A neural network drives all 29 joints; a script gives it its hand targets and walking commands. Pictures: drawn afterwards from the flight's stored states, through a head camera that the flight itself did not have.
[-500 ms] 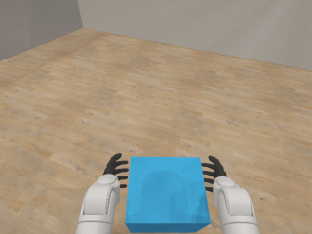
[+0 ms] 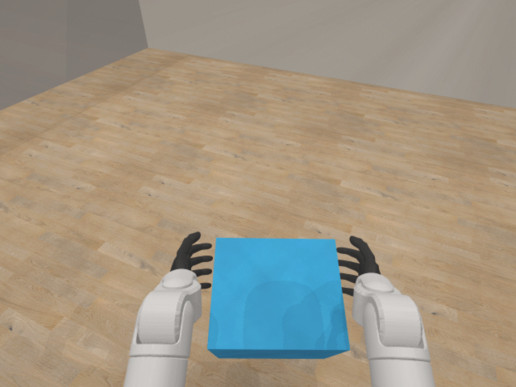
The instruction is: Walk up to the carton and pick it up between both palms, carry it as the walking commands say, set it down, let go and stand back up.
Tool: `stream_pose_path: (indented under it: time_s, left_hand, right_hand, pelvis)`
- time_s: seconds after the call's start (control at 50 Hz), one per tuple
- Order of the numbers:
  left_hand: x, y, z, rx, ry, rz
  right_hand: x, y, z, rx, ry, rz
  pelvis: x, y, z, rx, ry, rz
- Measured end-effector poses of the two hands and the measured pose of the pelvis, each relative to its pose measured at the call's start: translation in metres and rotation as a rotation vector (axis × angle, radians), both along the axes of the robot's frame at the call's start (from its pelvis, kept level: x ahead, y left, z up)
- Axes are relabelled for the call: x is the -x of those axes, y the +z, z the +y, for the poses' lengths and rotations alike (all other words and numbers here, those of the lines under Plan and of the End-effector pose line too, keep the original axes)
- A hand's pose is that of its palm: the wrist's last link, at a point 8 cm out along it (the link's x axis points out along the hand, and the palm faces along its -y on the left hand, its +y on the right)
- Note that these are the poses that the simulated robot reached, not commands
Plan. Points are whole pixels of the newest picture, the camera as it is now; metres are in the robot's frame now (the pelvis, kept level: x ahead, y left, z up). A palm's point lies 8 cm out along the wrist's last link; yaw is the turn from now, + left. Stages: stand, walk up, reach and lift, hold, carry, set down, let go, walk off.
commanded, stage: carry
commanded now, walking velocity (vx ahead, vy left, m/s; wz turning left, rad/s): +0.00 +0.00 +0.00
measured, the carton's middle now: (273, 302) +0.30 -0.01 -0.02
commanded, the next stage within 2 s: none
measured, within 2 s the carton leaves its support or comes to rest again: neither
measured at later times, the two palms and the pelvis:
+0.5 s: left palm (176, 323) +0.22 +0.13 +0.05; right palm (373, 328) +0.22 -0.14 +0.05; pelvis -0.06 +0.00 -0.03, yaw +0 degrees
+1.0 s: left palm (161, 359) +0.17 +0.14 +0.07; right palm (384, 357) +0.17 -0.14 +0.07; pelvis -0.12 +0.00 +0.00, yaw +1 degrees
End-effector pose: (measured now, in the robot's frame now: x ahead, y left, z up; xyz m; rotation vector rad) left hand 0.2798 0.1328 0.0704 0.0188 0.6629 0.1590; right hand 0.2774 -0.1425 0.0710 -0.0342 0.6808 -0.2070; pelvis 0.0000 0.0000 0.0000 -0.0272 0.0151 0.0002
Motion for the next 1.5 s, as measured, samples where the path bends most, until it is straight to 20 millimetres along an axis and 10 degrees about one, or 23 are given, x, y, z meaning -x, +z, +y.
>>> stream_pose_path:
  time_s: [0.44,0.64,0.78,0.92,1.5]
  left_hand:
    - [0.057,-0.001,0.002,0.018,0.028,-0.043]
    - [0.086,-0.037,0.005,0.003,0.002,0.070]
    - [0.107,0.001,0.007,0.003,0.035,0.003]
    - [0.104,-0.002,0.007,0.014,0.047,-0.003]
    - [0.122,0.020,-0.007,-0.009,0.093,-0.028]
  right_hand:
    - [0.052,-0.004,0.002,-0.009,0.005,-0.043]
    - [0.081,-0.034,0.005,0.011,0.024,0.072]
    - [0.097,-0.005,0.006,-0.009,0.041,0.005]
    - [0.096,-0.003,0.006,-0.024,0.032,-0.003]
    - [0.105,0.018,-0.003,0.004,0.058,-0.028]
  pelvis:
    - [0.058,-0.020,-0.003,0.009,0.007,-0.033]
    - [0.081,-0.020,0.001,-0.017,-0.014,-0.022]
    - [0.101,-0.002,-0.003,-0.010,0.004,0.007]
    - [0.112,-0.001,-0.004,-0.027,0.020,0.002]
    - [0.105,-0.009,-0.025,-0.009,0.073,0.031]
